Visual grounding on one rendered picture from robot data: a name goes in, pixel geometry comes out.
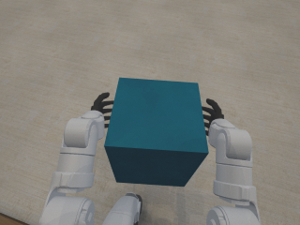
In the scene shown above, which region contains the right robot hand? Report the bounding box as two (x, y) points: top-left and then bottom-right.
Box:
(202, 98), (224, 136)

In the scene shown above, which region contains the robot right forearm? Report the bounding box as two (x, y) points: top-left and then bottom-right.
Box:
(208, 118), (262, 225)

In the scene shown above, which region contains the left robot upper arm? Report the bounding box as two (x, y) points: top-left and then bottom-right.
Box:
(39, 195), (95, 225)

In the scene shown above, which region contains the robot left forearm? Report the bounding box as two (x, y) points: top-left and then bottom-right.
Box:
(38, 110), (105, 225)

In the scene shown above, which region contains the right robot upper arm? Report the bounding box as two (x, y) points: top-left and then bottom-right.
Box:
(206, 205), (260, 225)

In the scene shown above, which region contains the robot left shin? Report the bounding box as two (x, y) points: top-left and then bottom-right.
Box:
(125, 192), (139, 222)

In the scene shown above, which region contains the left robot hand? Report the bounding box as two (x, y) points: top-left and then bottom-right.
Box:
(91, 92), (114, 128)

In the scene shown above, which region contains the carton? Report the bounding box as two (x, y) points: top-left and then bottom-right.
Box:
(104, 77), (209, 187)

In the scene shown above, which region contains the robot left thigh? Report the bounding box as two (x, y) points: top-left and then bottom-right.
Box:
(102, 196), (142, 225)

